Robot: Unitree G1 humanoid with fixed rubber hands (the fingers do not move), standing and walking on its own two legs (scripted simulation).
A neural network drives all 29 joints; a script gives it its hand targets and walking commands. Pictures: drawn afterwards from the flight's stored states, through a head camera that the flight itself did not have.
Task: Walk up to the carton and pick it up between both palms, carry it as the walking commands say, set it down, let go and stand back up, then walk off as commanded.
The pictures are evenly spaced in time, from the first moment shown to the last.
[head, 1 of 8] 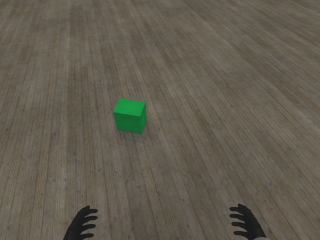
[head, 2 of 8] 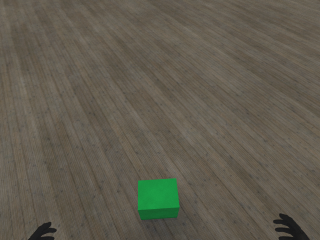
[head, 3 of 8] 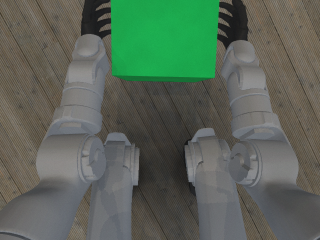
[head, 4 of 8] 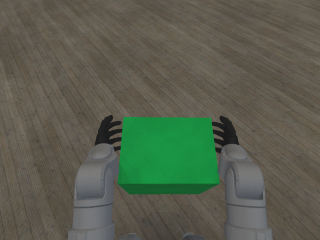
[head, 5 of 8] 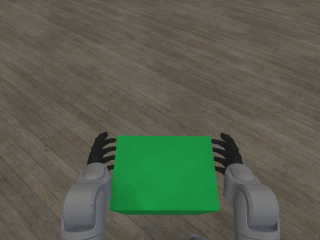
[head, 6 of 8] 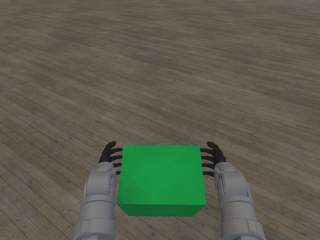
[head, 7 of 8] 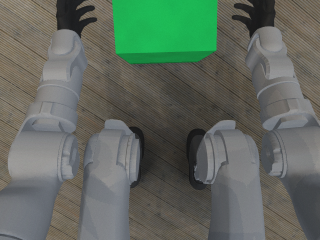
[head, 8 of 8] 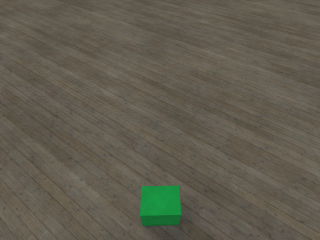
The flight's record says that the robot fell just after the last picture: no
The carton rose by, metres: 0.70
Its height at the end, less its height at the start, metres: +0.00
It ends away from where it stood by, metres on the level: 1.96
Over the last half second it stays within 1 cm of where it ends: yes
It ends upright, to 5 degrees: yes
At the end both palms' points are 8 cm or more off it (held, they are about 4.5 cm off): yes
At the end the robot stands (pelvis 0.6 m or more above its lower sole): yes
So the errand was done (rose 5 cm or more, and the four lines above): yes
